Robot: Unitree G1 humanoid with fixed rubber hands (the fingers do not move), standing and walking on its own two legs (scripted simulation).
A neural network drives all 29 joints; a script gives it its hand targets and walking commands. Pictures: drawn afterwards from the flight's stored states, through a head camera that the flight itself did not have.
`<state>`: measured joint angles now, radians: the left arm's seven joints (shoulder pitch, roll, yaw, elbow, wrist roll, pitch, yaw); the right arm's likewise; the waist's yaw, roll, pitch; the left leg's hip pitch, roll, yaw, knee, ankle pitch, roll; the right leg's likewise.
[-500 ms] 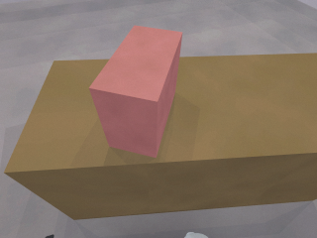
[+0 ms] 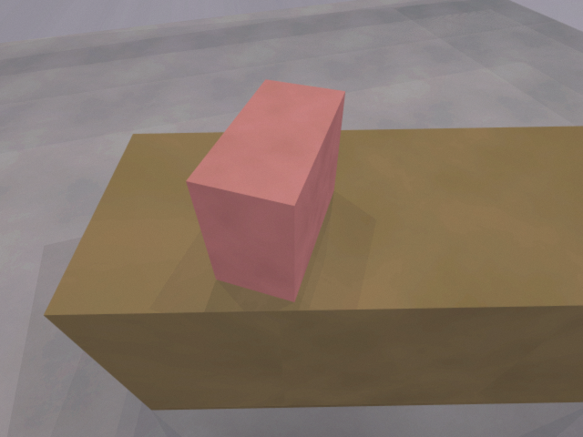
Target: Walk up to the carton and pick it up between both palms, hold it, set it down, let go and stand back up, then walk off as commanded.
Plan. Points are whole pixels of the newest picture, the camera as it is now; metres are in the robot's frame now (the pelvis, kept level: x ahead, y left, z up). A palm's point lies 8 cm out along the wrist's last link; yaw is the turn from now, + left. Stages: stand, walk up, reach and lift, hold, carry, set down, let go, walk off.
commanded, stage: walk up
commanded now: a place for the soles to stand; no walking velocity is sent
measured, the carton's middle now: (279, 187) +0.56 +0.04 +0.01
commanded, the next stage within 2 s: reach and lift in 0.92 s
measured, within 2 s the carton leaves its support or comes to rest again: neither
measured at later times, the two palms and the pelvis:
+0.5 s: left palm out of the picture +0.09 +0.30 -0.12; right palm out of the picture +0.09 -0.30 -0.11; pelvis +0.02 +0.00 +0.00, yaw +1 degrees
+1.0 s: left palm out of the picture +0.13 +0.29 -0.12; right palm out of the picture +0.13 -0.30 -0.12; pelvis +0.02 -0.01 -0.01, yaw -1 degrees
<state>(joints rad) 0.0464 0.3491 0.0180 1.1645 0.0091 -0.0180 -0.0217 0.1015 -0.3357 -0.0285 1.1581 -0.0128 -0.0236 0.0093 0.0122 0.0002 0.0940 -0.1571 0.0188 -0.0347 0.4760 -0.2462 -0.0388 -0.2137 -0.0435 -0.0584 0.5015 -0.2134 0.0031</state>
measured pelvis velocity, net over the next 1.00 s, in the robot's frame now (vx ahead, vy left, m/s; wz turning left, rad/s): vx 0.02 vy -0.01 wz -0.01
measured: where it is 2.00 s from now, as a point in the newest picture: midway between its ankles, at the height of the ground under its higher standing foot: outside the picture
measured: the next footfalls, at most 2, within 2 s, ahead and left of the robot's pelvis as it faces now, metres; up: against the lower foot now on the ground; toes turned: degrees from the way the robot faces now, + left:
none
